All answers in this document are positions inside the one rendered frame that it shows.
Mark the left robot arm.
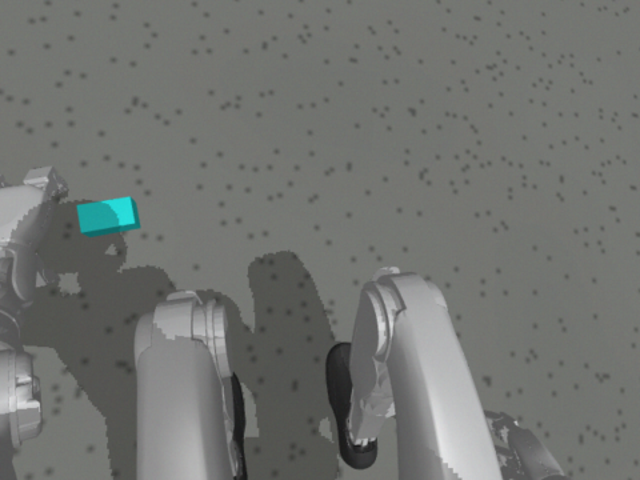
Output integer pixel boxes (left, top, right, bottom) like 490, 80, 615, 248
0, 242, 42, 480

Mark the right robot hand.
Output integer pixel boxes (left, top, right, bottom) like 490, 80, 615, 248
483, 410, 565, 480

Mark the left robot hand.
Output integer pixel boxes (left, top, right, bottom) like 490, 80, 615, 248
0, 166, 68, 288

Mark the left robot foot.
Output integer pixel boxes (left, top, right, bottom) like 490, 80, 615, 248
231, 372, 248, 480

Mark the right robot foot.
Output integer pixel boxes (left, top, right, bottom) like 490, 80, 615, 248
326, 342, 377, 470

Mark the small box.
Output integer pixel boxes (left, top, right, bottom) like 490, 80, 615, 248
77, 197, 141, 237

